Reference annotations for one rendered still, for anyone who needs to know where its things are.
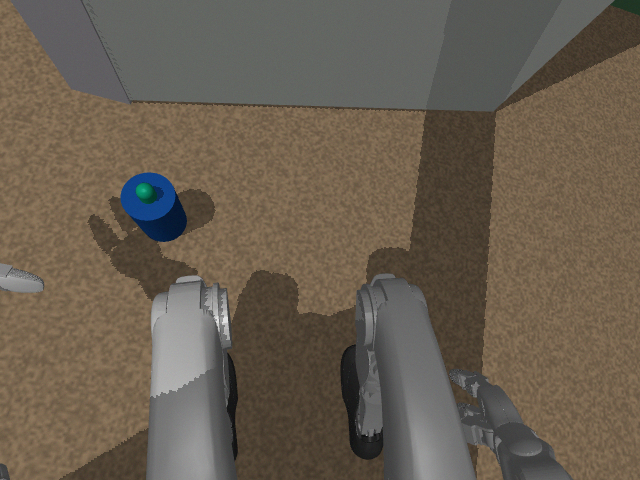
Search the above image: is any right robot arm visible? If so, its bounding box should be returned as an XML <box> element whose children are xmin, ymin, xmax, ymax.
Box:
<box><xmin>493</xmin><ymin>422</ymin><xmax>573</xmax><ymax>480</ymax></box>

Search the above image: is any left robot hand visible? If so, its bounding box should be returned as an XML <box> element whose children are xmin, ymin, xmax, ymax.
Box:
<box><xmin>0</xmin><ymin>263</ymin><xmax>44</xmax><ymax>293</ymax></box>

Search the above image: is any right robot foot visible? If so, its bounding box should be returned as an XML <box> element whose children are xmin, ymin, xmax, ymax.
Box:
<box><xmin>340</xmin><ymin>345</ymin><xmax>383</xmax><ymax>460</ymax></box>

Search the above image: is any right robot hand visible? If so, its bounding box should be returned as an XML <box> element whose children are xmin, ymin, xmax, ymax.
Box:
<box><xmin>449</xmin><ymin>369</ymin><xmax>524</xmax><ymax>455</ymax></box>

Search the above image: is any bottle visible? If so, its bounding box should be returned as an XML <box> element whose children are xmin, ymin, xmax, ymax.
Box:
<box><xmin>120</xmin><ymin>172</ymin><xmax>187</xmax><ymax>242</ymax></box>

